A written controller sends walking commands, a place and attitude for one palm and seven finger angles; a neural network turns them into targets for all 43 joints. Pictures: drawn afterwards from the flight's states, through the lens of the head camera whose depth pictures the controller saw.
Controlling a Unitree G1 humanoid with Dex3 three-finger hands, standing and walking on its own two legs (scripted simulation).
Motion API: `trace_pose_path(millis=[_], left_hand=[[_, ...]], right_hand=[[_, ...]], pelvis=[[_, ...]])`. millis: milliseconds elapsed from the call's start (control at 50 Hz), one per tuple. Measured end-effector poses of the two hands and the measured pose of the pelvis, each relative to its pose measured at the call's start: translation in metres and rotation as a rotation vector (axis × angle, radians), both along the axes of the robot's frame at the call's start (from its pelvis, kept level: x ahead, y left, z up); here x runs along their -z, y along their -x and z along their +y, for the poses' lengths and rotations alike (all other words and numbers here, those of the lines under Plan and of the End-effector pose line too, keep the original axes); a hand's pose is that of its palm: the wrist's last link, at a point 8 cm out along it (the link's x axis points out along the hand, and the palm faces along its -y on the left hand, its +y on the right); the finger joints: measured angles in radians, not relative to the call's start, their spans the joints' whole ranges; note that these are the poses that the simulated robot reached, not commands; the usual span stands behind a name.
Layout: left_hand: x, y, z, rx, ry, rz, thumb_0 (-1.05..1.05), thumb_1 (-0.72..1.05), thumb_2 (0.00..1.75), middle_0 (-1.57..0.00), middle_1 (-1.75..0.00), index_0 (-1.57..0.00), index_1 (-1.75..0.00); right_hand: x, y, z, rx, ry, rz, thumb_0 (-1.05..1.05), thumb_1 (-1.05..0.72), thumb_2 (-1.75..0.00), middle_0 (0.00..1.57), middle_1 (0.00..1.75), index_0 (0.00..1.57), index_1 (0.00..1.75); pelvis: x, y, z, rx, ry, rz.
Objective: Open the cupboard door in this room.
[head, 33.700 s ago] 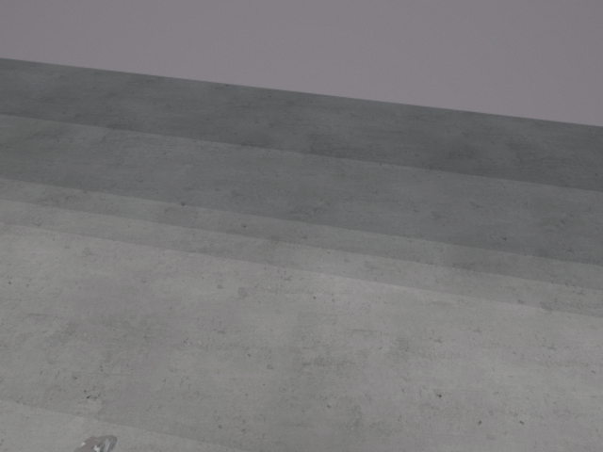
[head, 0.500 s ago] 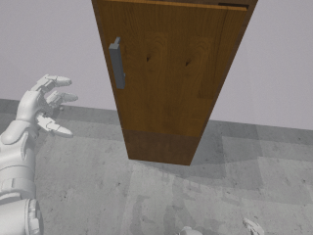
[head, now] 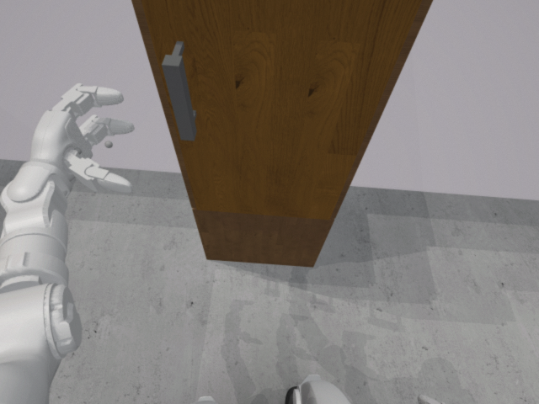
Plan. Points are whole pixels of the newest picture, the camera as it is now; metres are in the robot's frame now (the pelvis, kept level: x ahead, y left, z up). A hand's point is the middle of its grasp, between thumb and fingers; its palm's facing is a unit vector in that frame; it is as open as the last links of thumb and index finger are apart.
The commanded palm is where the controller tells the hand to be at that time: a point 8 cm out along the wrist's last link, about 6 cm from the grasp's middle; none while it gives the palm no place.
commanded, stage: move the hooked fingers beside the handle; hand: left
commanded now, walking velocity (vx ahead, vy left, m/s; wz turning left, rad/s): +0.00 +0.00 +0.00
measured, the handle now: (184, 93) +0.58 +0.12 +0.10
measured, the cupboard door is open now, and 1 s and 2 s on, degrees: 0 0 0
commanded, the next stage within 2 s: slide the fingers in behind the handle in 1.24 s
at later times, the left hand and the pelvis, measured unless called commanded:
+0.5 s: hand (141, 104) +0.54 +0.18 +0.11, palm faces -0.11 -0.99 -0.01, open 14.0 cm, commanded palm +0.52 +0.24 +0.10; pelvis +0.00 +0.01 -0.01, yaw -1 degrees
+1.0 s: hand (136, 113) +0.53 +0.19 +0.10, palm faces -0.11 -0.99 -0.02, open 14.0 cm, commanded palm +0.51 +0.23 +0.10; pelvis +0.02 +0.01 -0.01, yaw -1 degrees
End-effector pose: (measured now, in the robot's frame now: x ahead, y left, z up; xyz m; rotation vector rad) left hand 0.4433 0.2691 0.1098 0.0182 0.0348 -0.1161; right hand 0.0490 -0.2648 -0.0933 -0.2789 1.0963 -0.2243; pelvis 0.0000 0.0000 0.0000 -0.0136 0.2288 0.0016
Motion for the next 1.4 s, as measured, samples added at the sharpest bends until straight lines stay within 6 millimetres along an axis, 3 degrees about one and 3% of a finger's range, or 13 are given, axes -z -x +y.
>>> trace_pose_path(millis=[360,580,720,980,1080,1200,1400], left_hand=[[0.003,-0.061,-0.028,0.001,-0.006,0.018,-0.02,-0.49,0.3,-0.3,-1.2,-0.3,-1.2],[0.004,-0.09,-0.03,0.0,-0.008,0.02,-0.02,-0.49,0.3,-0.3,-1.2,-0.3,-1.2],[0.014,-0.083,-0.024,-0.006,0.001,0.017,-0.02,-0.49,0.3,-0.3,-1.2,-0.3,-1.2],[0.008,-0.071,-0.024,-0.006,0.001,-0.002,-0.02,-0.49,0.3,-0.3,-1.2,-0.3,-1.2],[0.011,-0.068,-0.025,-0.006,0.007,0.023,-0.02,-0.5,0.3,-0.3,-1.2,-0.3,-1.2],[0.015,-0.07,-0.02,-0.014,-0.013,0.021,-0.02,-0.49,0.3,-0.3,-1.2,-0.3,-1.2],[0.014,-0.076,-0.02,-0.003,-0.006,0.022,-0.02,-0.49,0.3,-0.3,-1.2,-0.3,-1.2]], right_hand=[[0.007,0.061,0.008,0.092,-0.006,0.198,0.0,-0.91,-0.9,0.2,0.3,0.21,0.3],[0.001,0.094,0.013,0.154,-0.006,0.308,0.0,-0.91,-0.9,0.2,0.3,0.21,0.3],[0.0,0.087,0.016,0.156,-0.023,0.322,0.0,-0.91,-0.9,0.2,0.3,0.21,0.3],[0.006,0.029,0.014,0.083,-0.02,0.191,0.0,-0.91,-0.9,0.2,0.3,0.21,0.3],[0.007,0.017,0.014,0.058,-0.022,0.157,0.0,-0.91,-0.9,0.2,0.3,0.2,0.3],[0.009,0.023,0.012,0.058,-0.009,0.163,0.0,-0.91,-0.9,0.2,0.3,0.21,0.3],[0.007,0.06,0.013,0.102,-0.005,0.255,0.0,-0.91,-0.9,0.2,0.3,0.21,0.3]], pelvis=[[0.007,-0.001,0.005,0.01,0.008,0.076],[0.009,-0.007,0.007,0.031,0.013,0.123],[0.007,-0.015,0.008,0.037,0.016,0.121],[0.006,-0.02,0.01,0.013,0.024,0.099],[0.007,-0.017,0.009,0.008,0.022,0.092],[0.01,-0.012,0.009,0.005,0.023,0.102],[0.011,-0.009,0.009,0.011,0.024,0.115]])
